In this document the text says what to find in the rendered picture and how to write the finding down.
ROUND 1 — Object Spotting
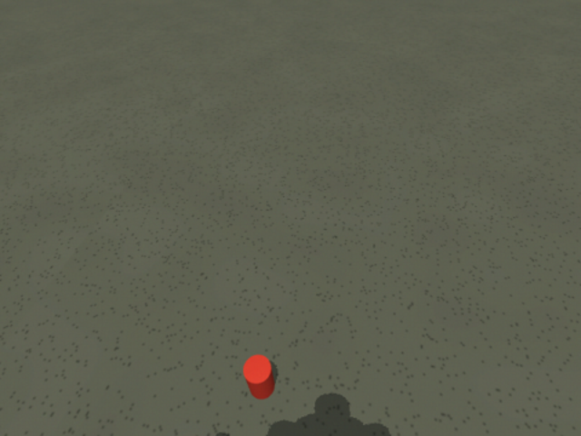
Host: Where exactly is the can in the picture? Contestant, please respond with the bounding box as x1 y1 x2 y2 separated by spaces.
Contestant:
243 355 275 400

